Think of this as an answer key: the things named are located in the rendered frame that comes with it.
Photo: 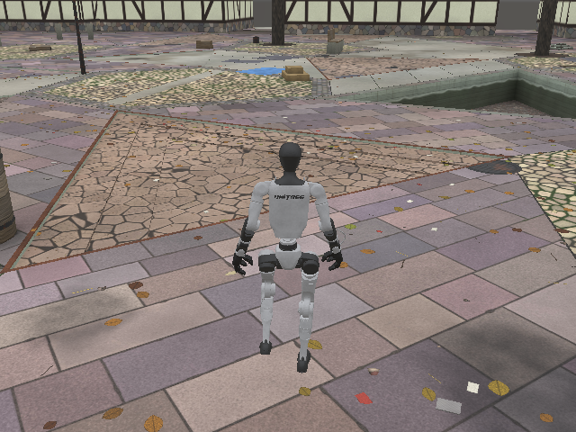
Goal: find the right robot shin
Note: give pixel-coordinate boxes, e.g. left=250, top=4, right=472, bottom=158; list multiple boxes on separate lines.
left=299, top=302, right=314, bottom=361

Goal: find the humanoid robot head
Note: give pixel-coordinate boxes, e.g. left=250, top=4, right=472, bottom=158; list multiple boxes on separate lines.
left=274, top=142, right=305, bottom=185

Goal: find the robot left hand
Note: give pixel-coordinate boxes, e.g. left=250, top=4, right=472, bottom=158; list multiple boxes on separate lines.
left=232, top=253, right=253, bottom=275

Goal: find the robot right hand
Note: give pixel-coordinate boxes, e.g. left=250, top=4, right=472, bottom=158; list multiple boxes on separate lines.
left=321, top=250, right=343, bottom=271

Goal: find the right robot upper arm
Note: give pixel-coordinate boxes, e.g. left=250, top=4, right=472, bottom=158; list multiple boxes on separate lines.
left=308, top=182, right=333, bottom=232

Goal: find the left robot upper arm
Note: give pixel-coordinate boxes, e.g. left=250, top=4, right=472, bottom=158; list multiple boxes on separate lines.
left=246, top=181, right=271, bottom=231

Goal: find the right robot forearm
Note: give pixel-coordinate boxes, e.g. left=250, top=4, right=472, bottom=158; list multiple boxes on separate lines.
left=323, top=218, right=341, bottom=254

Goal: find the left robot forearm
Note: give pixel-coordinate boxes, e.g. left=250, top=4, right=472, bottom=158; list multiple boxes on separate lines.
left=235, top=217, right=255, bottom=257

